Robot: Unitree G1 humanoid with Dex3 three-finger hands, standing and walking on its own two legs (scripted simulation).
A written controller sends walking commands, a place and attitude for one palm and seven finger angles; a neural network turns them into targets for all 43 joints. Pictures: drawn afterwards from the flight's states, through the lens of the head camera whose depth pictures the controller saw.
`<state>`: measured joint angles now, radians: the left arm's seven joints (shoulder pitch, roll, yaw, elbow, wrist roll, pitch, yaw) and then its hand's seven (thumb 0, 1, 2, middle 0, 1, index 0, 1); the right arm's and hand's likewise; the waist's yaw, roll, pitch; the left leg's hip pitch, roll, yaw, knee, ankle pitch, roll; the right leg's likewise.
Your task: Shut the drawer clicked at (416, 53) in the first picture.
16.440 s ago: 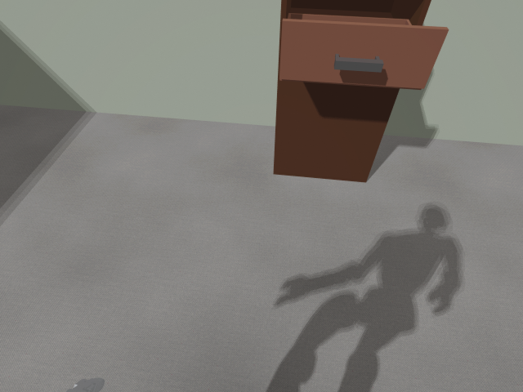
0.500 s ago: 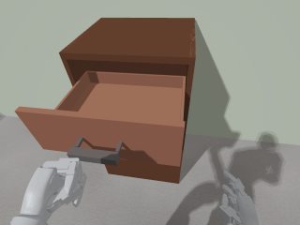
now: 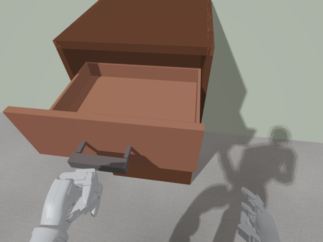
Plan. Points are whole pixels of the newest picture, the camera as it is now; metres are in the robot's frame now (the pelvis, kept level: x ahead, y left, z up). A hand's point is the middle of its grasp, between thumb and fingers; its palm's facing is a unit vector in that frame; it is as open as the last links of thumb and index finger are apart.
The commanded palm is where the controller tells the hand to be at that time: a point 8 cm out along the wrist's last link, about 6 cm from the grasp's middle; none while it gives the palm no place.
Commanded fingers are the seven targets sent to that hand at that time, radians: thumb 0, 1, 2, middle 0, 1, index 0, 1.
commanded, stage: bring the fist close to the handle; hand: left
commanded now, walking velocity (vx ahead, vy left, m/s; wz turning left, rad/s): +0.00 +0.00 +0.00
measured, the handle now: (102, 155) +0.30 +0.17 +0.07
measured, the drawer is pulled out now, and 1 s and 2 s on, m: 0.30 0.30 0.19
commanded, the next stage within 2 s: push the drawer shut in 0.70 s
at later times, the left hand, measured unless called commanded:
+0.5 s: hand (108, 190) +0.21 +0.14 +0.07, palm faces -0.04 -1.00 -0.05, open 3.3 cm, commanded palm +0.18 +0.19 +0.08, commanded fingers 0.00 0.90 0.90 -1.40 -1.60 -1.40 -1.60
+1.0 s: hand (107, 189) +0.22 +0.14 +0.07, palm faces -0.04 -1.00 -0.06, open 3.1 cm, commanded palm +0.20 +0.19 +0.08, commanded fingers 0.00 0.90 0.90 -1.40 -1.60 -1.40 -1.60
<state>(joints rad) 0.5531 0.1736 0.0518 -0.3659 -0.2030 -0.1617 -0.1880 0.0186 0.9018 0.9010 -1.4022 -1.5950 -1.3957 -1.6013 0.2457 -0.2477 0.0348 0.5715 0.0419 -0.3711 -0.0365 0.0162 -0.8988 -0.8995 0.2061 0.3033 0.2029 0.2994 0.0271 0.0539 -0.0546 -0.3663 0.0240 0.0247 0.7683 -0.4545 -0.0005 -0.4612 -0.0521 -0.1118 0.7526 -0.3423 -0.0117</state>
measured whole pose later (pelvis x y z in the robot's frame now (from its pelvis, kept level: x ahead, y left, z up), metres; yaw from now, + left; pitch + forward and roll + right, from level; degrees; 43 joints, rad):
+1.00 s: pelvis +0.00 +0.00 -0.01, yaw +1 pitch +8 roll -1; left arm 0.44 0.18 0.02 -0.23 -0.19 -0.26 -0.15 0.00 0.85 0.91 -1.40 -1.59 -1.39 -1.60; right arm 0.25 -0.26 0.03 0.52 0.03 -0.25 -0.03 0.01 -0.90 -0.90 0.21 0.30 0.20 0.30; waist 0.01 0.05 -0.07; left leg -0.51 0.02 0.01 0.87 -0.49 0.00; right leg -0.60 -0.06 -0.12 0.85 -0.38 -0.01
